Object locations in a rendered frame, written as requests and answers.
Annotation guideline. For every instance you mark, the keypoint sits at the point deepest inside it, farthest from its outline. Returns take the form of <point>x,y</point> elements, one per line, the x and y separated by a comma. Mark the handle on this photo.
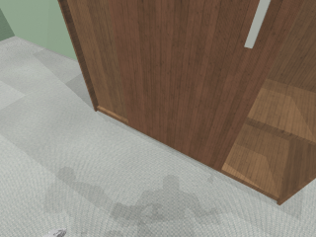
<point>257,23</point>

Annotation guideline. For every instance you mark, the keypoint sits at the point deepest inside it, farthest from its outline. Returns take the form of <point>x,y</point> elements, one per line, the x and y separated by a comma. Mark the wardrobe door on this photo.
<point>187,77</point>
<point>93,24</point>

